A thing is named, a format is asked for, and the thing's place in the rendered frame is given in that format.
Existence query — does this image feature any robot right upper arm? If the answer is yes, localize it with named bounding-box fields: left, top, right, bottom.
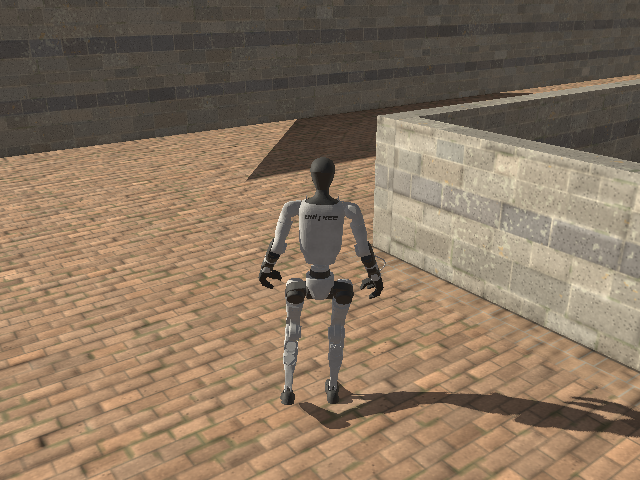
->
left=342, top=201, right=371, bottom=257

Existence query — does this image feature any robot left hand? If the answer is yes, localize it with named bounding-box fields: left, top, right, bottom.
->
left=258, top=270, right=282, bottom=289

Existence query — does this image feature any robot left forearm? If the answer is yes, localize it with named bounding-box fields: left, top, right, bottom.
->
left=261, top=238, right=280, bottom=273

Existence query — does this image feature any robot left upper arm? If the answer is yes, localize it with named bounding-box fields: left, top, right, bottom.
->
left=270, top=200, right=301, bottom=255

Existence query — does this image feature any robot left thigh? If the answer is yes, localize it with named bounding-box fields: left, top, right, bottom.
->
left=285, top=278, right=306, bottom=341

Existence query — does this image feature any robot right forearm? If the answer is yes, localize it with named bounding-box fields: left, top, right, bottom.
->
left=361, top=241, right=381, bottom=281

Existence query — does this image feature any robot right hand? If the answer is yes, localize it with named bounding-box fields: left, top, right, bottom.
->
left=360, top=277, right=384, bottom=299

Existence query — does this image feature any robot left shin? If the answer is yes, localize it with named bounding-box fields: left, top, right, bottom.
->
left=283, top=324, right=298, bottom=392

